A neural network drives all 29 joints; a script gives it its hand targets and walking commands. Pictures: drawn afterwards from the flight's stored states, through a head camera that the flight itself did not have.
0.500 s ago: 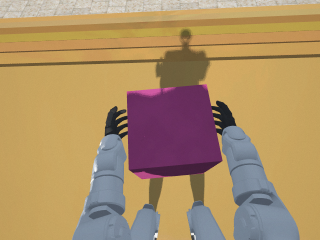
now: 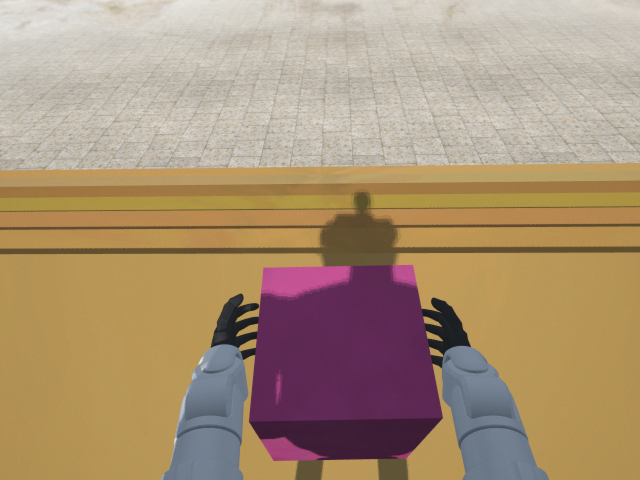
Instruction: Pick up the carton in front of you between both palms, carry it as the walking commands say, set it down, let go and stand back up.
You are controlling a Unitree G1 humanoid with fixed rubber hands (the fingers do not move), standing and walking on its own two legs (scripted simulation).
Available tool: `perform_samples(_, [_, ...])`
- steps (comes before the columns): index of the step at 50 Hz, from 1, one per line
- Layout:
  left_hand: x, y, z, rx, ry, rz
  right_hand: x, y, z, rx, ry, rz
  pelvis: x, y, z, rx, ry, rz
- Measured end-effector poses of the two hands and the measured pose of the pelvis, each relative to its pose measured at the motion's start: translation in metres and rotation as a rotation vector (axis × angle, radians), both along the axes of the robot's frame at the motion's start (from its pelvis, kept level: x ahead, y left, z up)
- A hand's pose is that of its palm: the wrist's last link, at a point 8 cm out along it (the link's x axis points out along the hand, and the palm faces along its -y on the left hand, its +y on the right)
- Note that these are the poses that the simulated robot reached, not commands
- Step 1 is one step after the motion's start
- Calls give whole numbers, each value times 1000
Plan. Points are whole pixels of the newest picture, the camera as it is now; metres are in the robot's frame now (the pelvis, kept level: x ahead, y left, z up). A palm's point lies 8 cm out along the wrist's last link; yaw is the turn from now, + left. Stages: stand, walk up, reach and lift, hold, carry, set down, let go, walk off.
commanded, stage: reach and lift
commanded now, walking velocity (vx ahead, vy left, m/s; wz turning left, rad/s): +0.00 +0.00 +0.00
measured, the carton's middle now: (339, 368) +0.32 +0.00 -0.08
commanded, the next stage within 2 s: hold in 1.10 s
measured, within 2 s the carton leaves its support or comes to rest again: neither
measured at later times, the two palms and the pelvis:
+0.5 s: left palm (221, 348) +0.29 +0.15 +0.04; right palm (464, 351) +0.28 -0.15 +0.03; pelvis -0.01 +0.00 +0.01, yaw +0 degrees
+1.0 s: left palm (220, 341) +0.29 +0.15 +0.05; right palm (466, 343) +0.29 -0.15 +0.05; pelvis +0.00 +0.00 +0.01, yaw +0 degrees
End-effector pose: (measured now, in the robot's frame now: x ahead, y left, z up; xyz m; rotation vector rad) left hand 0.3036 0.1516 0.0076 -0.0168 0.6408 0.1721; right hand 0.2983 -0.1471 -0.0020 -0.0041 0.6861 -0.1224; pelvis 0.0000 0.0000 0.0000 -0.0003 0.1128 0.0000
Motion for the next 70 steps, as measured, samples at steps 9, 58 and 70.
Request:
perform_samples(9, [-11,0,29,25,10,-34,-14,0,30,-27,8,4,-1,1,9,-2,-138,-1])
perform_samples(58, [-11,-1,51,47,11,-41,-12,-1,54,-45,2,15,3,-1,14,-1,-205,0])
perform_samples(70, [-19,0,62,45,13,-34,-19,0,65,-42,2,16,-4,-1,14,-1,-238,1])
